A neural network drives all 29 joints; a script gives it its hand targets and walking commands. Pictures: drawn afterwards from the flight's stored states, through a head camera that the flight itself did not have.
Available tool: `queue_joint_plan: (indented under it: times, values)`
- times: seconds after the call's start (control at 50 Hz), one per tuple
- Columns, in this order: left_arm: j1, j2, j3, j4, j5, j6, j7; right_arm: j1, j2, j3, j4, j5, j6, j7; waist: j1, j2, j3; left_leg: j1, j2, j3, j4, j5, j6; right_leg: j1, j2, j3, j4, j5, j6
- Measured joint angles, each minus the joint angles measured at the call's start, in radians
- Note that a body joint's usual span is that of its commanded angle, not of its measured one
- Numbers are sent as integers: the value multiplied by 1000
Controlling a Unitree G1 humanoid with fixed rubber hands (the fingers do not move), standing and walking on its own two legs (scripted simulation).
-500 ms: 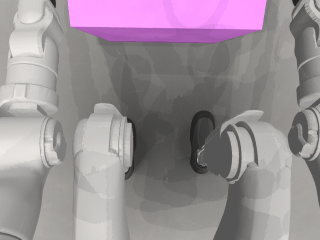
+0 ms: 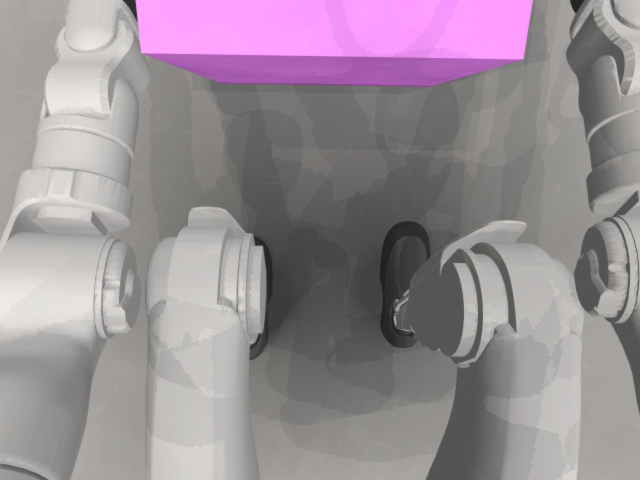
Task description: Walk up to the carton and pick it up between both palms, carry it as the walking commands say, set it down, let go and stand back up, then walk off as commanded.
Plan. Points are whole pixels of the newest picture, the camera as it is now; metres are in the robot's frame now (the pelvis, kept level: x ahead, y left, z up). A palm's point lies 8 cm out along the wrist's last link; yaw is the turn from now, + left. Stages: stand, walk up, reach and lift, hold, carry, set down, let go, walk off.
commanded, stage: reach and lift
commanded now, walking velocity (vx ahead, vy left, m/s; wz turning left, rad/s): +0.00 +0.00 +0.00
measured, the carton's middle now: out of the picture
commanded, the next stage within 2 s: none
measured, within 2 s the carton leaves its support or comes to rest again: leaves its support in 1.04 s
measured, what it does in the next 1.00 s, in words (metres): stands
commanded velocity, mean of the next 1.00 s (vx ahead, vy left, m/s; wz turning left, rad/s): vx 0.00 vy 0.00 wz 0.00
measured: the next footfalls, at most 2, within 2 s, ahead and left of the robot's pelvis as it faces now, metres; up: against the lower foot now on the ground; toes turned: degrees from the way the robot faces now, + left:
none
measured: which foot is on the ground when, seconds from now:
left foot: down 0.00-1.00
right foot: down 0.00-1.00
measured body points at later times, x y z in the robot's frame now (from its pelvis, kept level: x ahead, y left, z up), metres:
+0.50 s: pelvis +0.00 +0.00 +0.00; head +0.37 +0.01 +0.24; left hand +0.53 +0.21 -0.18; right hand +0.57 -0.17 -0.17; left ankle +0.10 +0.13 -0.33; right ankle +0.13 -0.11 -0.33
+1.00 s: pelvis -0.01 +0.00 +0.00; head +0.36 +0.01 +0.24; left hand +0.52 +0.21 -0.18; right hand +0.57 -0.17 -0.17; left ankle +0.10 +0.13 -0.33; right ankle +0.13 -0.11 -0.33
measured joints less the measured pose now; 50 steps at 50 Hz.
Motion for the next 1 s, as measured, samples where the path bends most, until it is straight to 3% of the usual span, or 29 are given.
queue_joint_plan:
  times: [0.3, 0.54, 1.0]
  values:
    - [-1, -1, -15, 0, -32, -4, 11, -85, 57, 31, 48, 4, -7, -11, 0, 0, 0, 0, 0, 0, 0, 1, -1, 0, 0, 0, 0, 0, 0]
    - [-7, -4, -29, 9, -47, 1, 25, -107, 77, 32, 88, 4, -26, -65, 0, 0, 0, 0, -2, 0, -1, 6, -2, 0, 0, 1, 0, 5, 0]
    - [-25, -5, -27, 19, -72, 64, 24, -115, 79, -2, 93, 4, 25, -63, 0, 0, 3, -2, -8, 0, -2, 26, -4, 0, 0, 3, 0, 21, 0]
